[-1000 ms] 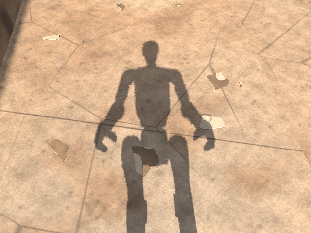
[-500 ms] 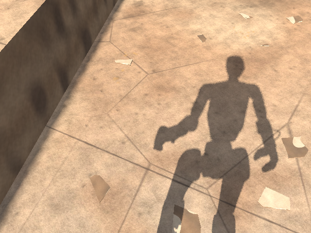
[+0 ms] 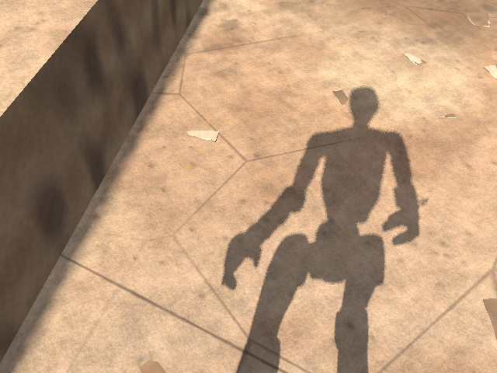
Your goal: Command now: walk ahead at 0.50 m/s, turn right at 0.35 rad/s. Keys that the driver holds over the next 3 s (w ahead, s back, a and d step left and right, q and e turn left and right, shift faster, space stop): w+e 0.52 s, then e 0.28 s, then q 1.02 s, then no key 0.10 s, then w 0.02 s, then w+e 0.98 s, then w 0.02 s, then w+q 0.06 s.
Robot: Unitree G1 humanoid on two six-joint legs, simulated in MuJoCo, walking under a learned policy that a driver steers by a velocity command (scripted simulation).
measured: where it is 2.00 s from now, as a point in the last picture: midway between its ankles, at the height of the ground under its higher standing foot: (301, 347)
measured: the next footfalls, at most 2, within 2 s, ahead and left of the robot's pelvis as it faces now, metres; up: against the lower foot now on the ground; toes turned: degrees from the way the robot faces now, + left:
right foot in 0.36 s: +0.34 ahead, -0.17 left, +0.00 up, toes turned -15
left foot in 0.80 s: +0.64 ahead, -0.09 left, +0.00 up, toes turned -34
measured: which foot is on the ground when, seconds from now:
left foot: down 0.00-0.36, up 0.38-0.78, down 0.80-1.00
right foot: up 0.00-0.34, down 0.36-0.80, up 0.82-1.00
